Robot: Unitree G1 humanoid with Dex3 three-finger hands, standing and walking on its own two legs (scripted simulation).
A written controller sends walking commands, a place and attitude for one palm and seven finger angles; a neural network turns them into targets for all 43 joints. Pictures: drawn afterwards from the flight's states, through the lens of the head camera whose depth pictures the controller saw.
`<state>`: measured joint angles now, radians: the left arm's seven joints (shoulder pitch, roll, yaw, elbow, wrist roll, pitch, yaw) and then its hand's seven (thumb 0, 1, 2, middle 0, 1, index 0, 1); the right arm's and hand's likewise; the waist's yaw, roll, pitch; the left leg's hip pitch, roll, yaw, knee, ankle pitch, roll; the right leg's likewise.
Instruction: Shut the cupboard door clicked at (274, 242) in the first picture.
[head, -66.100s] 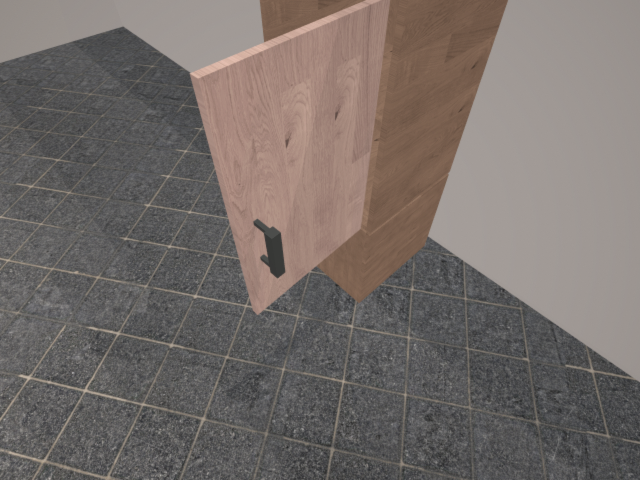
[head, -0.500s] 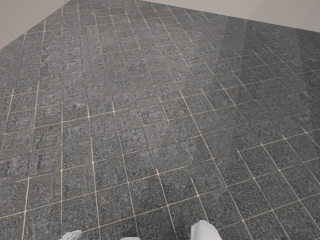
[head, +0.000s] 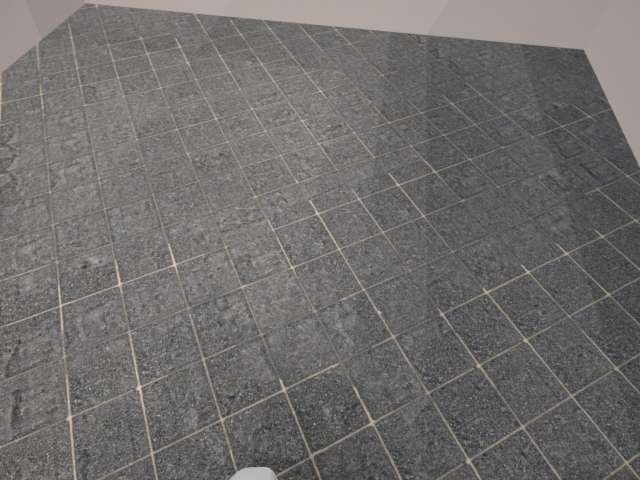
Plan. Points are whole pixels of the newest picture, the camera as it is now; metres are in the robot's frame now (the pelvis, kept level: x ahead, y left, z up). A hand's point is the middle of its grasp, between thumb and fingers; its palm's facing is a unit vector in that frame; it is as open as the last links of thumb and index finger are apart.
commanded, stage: turn to face it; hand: left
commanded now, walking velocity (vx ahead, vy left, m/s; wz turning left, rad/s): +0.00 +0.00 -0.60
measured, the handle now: out of the picture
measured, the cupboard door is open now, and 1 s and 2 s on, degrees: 6 6 6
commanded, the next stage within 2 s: none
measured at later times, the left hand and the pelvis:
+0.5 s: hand (218, 439) +0.18 +0.17 -0.16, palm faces -0.27 -0.92 -0.28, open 7.3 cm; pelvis +0.02 -0.01 -0.01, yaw -18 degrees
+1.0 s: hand (258, 380) +0.27 +0.12 -0.16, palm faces -0.57 -0.79 -0.22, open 7.4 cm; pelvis +0.06 +0.01 +0.00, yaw -37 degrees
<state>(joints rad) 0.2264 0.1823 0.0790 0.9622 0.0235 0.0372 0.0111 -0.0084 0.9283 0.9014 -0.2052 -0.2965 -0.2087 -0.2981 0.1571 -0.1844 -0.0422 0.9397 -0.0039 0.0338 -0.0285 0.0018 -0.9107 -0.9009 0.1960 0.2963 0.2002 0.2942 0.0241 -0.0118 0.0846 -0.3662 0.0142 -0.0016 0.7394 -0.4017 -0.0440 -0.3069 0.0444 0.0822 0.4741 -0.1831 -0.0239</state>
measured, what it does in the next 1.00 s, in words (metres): steps on the spot, turning right: left foot, then right foot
